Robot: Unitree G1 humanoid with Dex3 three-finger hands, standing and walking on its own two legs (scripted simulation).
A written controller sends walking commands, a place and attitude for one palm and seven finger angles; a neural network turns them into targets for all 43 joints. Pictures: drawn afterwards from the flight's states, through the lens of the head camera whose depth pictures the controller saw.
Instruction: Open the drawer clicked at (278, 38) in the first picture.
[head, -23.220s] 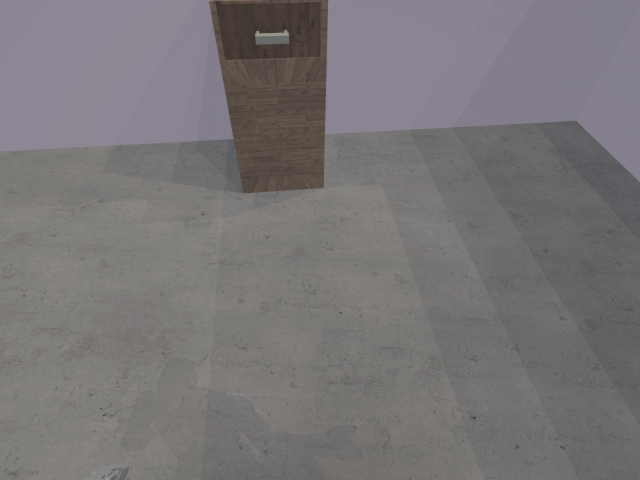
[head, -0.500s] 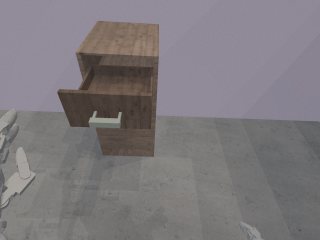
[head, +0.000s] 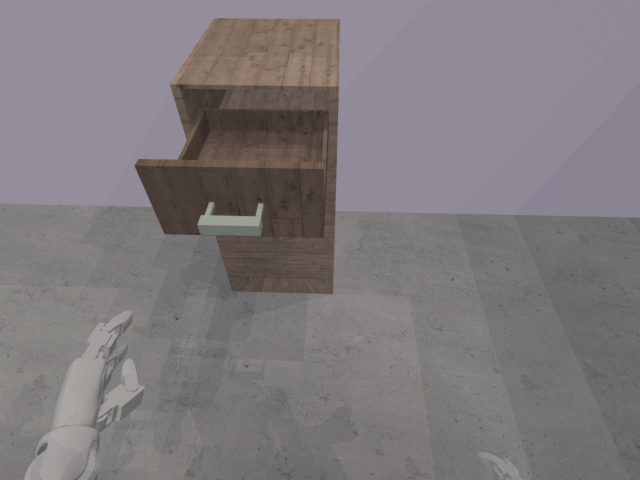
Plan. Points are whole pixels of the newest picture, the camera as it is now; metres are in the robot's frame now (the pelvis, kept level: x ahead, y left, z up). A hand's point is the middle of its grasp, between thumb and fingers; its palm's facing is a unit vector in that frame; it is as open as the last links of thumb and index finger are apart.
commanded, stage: let the arm hang, fingers relaxed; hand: left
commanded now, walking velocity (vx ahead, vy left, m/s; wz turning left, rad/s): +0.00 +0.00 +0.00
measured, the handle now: (233, 216) +0.57 +0.19 -0.03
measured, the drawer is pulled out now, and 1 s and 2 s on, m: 0.30 0.30 0.30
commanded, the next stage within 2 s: look to check the result in 0.98 s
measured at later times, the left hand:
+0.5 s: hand out of the picture -0.02 +0.20 -0.15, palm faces +0.00 -0.96 -0.27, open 7.3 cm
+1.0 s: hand out of the picture +0.05 +0.19 -0.15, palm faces -0.01 -0.97 -0.24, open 7.4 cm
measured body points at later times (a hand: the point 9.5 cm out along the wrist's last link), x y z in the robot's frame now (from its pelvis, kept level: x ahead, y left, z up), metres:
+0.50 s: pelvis +0.00 -0.01 +0.02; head +0.03 -0.02 +0.47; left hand -0.02 +0.25 -0.13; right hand -0.04 -0.23 -0.14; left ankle +0.02 +0.10 -0.72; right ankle +0.02 -0.12 -0.72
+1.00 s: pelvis +0.00 +0.00 +0.02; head +0.02 -0.01 +0.47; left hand +0.05 +0.24 -0.13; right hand +0.01 -0.24 -0.14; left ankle +0.02 +0.10 -0.72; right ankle +0.02 -0.12 -0.72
